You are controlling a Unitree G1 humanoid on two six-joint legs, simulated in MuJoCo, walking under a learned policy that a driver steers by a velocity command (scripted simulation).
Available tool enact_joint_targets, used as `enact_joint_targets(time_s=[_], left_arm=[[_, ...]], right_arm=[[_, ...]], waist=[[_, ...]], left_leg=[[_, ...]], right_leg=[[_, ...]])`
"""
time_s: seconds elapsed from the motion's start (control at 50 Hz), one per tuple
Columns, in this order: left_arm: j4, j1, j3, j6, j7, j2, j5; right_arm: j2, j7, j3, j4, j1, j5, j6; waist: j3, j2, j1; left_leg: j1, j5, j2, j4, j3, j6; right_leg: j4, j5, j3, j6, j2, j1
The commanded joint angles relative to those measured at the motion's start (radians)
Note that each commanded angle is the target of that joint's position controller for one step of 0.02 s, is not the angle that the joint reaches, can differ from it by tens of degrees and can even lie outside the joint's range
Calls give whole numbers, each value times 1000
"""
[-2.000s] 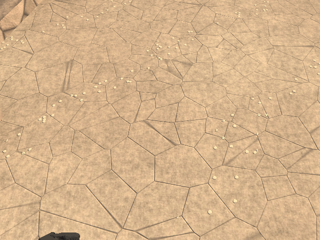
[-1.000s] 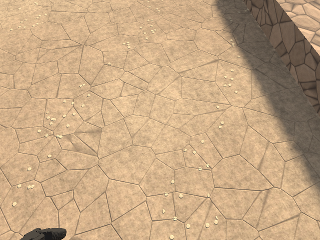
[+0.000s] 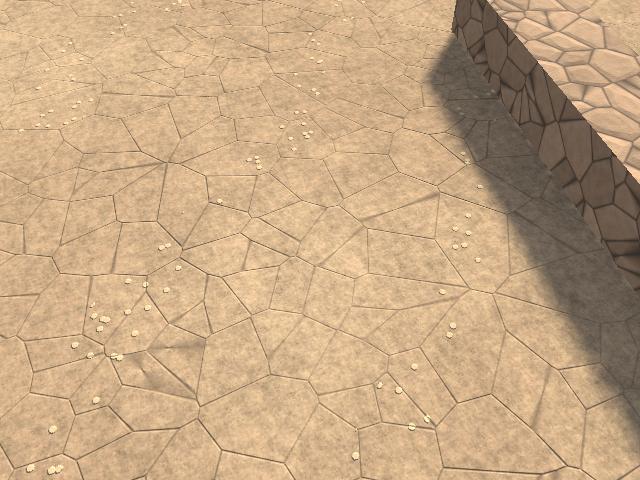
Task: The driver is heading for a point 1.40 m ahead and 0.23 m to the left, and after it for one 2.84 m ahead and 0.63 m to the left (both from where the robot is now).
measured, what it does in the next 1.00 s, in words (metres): walks ahead: left foot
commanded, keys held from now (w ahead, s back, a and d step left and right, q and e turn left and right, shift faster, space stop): w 1.00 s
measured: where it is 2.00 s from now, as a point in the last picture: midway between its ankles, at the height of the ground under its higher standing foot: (331, 297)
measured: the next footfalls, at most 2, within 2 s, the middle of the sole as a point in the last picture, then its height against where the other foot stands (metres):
left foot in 0.66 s outside the picture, level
right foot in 1.22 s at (380, 377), level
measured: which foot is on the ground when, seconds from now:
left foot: down 0.00-0.24, up 0.26-0.64, down 0.66-1.00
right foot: down 0.00-0.66, up 0.68-1.00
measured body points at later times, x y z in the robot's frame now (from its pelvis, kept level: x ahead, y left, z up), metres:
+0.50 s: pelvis +0.15 -0.02 +0.00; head +0.17 -0.03 +0.45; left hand +0.06 +0.22 -0.14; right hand +0.33 -0.26 -0.11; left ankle +0.28 +0.13 -0.68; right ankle +0.02 -0.11 -0.74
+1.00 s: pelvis +0.42 +0.04 +0.01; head +0.44 +0.04 +0.46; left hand +0.58 +0.31 -0.10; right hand +0.42 -0.22 -0.13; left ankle +0.39 +0.12 -0.74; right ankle +0.60 -0.15 -0.67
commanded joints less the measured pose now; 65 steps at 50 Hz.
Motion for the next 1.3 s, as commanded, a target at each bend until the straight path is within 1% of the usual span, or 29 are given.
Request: enact_joint_targets(time_s=[0.02,0.08,0.16,0.2,0.22,0.24,0.26,0.28,0.32,0.38,0.48,0.58,0.62,0.66,0.68,0.7,0.72,0.74,0.76,0.82,0.9,1.02,1.12,1.18,1.22,1.24,1.26,1.28,1.3], left_arm=[[-11,11,25,-5,5,119,-11],[-17,-4,23,-37,1,109,-18],[-38,-45,14,-99,-28,58,-28],[-7,37,19,-111,-38,67,-32],[36,143,29,-113,-38,86,-35],[76,266,53,-117,-36,158,-36],[111,401,83,-118,-42,268,-33],[101,383,51,-127,-49,183,-14],[73,307,25,-137,-53,115,-5],[67,288,-3,-117,-47,70,-6],[40,275,1,-102,-10,140,2],[65,330,17,-104,-7,153,-21],[55,304,27,-92,-8,176,-13],[38,282,21,-75,-8,159,0],[17,372,-5,-81,-18,62,10],[29,421,-29,-107,-28,-16,-2],[1,302,0,-128,-35,93,-35],[-33,214,10,-141,-33,133,-51],[-40,177,15,-144,-23,135,-41],[-29,232,21,-107,-12,77,-22],[-86,97,31,-89,-5,94,-7],[-151,-116,18,-109,-27,64,-8],[-208,-243,4,-119,-58,69,-19],[-211,-184,18,-128,-70,116,-22],[-128,99,62,-130,-62,202,-17],[-92,280,83,-126,-52,282,1],[-72,318,85,-120,-58,307,-5],[-80,284,57,-120,-57,210,-15],[-99,195,45,-122,-52,171,-15]], right_arm=[[-122,-7,-25,-17,34,11,-1],[-136,-11,-30,-29,66,23,-24],[-197,-1,-54,-10,152,34,-64],[-175,8,-50,-37,91,35,-70],[-162,12,-46,-65,24,35,-70],[-123,15,-34,-112,-50,35,-81],[-96,13,-30,-147,-56,25,-101],[-120,15,-37,-150,-55,31,-114],[-101,32,-35,-138,-26,57,-122],[-87,47,-44,-154,-60,36,-112],[-22,55,-14,-235,-244,26,-92],[-83,67,-25,-279,-298,37,-88],[-128,68,-49,-261,-199,34,-89],[-192,55,-90,-175,98,37,-79],[-274,49,-109,-147,236,11,-76],[-255,58,-95,-131,269,10,-76],[-185,61,-74,-135,195,20,-85],[-156,62,-63,-156,89,21,-93],[-132,65,-55,-169,12,10,-101],[-83,75,-40,-161,-37,-6,-112],[-140,46,-49,-128,53,-3,-113],[-155,19,-49,-97,179,12,-99],[-164,16,-56,-56,271,18,-73],[-187,13,-67,-60,248,20,-57],[-163,13,-56,-79,216,14,-48],[-116,14,-37,-108,247,-1,-53],[-2,25,-4,-103,343,4,-80],[-119,29,-31,-107,259,32,-103],[-157,31,-42,-136,167,50,-119]], waist=[[-14,27,3],[99,45,-9],[119,174,-16],[99,152,40],[73,119,93],[49,-39,139],[-18,-290,168],[-26,-217,141],[1,-84,80],[33,-71,53],[94,-74,71],[106,-93,47],[12,-116,-20],[-162,-109,-162],[-316,84,-139],[-440,256,-108],[-281,184,-110],[-137,126,-79],[-78,47,-43],[-49,78,40],[17,48,26],[32,39,-42],[61,40,-76],[13,82,-19],[-168,84,118],[-329,-42,150],[-440,-290,94],[-364,-196,125],[-225,-156,111]], left_leg=[[-104,-210,17,-92,-29,58],[-149,-434,78,-128,-134,118],[-36,-412,286,-257,-438,239],[-93,-232,255,-194,-364,208],[-182,-115,192,-114,-261,162],[-332,73,59,133,-81,86],[-546,-4,-54,483,39,15],[-683,-247,-44,674,-60,23],[-764,-138,39,786,-95,71],[-708,22,102,646,-38,64],[-487,257,47,226,52,8],[-404,325,23,51,28,64],[-268,275,-18,61,47,99],[131,235,-22,80,37,152],[507,84,225,63,-328,268],[599,-154,376,-157,-759,356],[472,-240,336,-230,-729,300],[296,-178,313,-257,-582,264],[136,-54,280,-283,-462,248],[-78,84,202,-351,-271,232],[-90,132,202,-412,-206,256],[-4,244,160,-404,-88,209],[184,313,221,-327,-87,205],[256,564,248,-217,-89,178],[156,781,168,108,-20,130],[-121,484,85,451,32,83],[-458,-244,-88,735,-36,36],[-574,-263,-32,839,-143,56],[-624,-171,21,836,-114,71]], right_leg=[[-35,-225,9,-50,-3,23],[-9,-400,31,-74,-14,-128],[179,-172,-43,-69,-2,-249],[78,-147,-40,-91,-7,-106],[1,-114,-13,-105,-11,54],[-112,-125,188,-161,-103,227],[-232,-15,541,-268,-290,455],[-244,106,642,-298,-366,501],[-219,198,471,-256,-337,479],[-278,337,256,-191,-260,372],[-395,306,89,-174,-182,126],[-385,397,62,-151,-251,243],[-242,724,36,-125,-262,315],[135,808,-12,-77,-196,180],[517,416,-41,-33,-80,-171],[769,-317,75,-18,56,-355],[876,-300,130,-43,-1,-461],[865,-199,93,-61,-54,-494],[813,-104,77,-65,-103,-442],[694,-24,76,-60,-167,-295],[508,113,61,-15,-188,-432],[157,388,3,8,-131,-429],[27,304,-3,-13,-102,-467],[-12,180,-29,-54,-61,-346],[-11,198,-50,-116,-31,67],[9,160,234,-207,-250,417],[-129,-4,687,-342,-423,664],[-177,-88,668,-296,-381,627],[-195,-18,503,-252,-349,489]])
Keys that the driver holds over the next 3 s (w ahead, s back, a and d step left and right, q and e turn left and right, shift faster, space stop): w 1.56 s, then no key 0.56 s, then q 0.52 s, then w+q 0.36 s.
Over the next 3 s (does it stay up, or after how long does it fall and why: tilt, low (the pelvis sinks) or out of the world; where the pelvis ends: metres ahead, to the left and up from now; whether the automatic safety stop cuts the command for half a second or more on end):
stays up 1.06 0.03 0.00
